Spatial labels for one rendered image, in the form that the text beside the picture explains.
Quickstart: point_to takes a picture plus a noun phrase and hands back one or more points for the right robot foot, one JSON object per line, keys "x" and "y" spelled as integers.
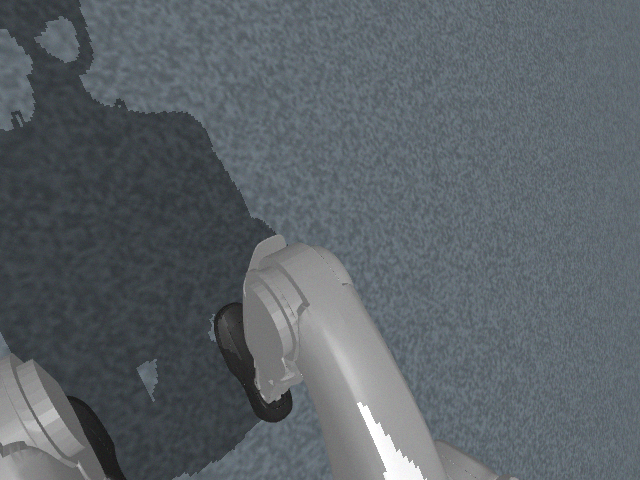
{"x": 229, "y": 333}

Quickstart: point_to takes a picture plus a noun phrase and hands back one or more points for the right robot hand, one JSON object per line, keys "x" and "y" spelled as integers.
{"x": 460, "y": 465}

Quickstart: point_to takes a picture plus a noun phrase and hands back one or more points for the left robot foot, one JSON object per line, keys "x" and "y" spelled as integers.
{"x": 98, "y": 438}

